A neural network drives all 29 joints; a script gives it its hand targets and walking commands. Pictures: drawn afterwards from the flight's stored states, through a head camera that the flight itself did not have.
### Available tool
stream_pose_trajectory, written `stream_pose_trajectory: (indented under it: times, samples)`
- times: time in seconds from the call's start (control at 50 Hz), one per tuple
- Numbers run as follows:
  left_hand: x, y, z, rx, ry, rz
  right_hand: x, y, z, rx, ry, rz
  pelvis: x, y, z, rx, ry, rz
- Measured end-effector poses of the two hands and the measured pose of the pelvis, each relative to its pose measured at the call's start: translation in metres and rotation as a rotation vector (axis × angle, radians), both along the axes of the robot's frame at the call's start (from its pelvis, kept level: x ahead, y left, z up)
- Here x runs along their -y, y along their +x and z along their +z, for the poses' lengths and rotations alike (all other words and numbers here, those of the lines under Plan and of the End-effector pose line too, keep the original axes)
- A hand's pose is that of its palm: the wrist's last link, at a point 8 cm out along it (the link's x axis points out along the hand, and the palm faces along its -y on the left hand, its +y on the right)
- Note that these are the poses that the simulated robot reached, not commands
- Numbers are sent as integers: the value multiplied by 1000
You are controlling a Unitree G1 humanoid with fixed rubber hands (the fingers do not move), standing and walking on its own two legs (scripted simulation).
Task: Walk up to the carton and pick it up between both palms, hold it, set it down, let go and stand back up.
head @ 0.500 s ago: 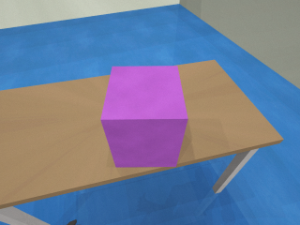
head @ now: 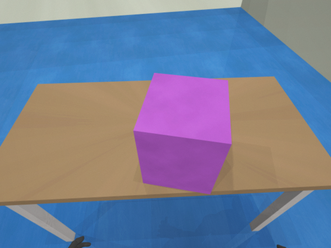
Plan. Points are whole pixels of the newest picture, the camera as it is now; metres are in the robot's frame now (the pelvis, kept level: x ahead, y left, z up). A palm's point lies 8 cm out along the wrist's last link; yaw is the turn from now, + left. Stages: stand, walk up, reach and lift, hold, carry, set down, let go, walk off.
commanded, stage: walk up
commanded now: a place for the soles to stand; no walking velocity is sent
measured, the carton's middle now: (182, 135) +0.41 -0.03 +0.03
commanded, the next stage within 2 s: reach and lift in 1.26 s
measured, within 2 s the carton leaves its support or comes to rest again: neither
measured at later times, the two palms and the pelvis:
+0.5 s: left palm out of the picture +0.06 +0.27 -0.13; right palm out of the picture +0.09 -0.27 -0.09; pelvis +0.00 +0.00 -0.01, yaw +6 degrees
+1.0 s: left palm out of the picture +0.03 +0.27 -0.12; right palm out of the picture +0.14 -0.26 -0.09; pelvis +0.00 -0.01 +0.00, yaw +10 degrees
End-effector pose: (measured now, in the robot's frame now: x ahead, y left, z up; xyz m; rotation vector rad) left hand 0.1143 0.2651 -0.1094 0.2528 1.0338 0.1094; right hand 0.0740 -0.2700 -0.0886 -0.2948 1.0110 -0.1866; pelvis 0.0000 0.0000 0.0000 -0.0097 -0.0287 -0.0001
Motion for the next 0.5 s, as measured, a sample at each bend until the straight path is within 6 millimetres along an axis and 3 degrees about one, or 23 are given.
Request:
stream_pose_trajectory:
  times: [0.26,0.5]
  samples:
    - [-8,-48,-10,-79,5,72,-1,8,-3,-30,-9,60,4,-4,-2,-10,-7,49]
    - [-9,-56,-17,-79,-2,106,-2,17,-6,-24,-20,84,5,-3,-8,0,0,100]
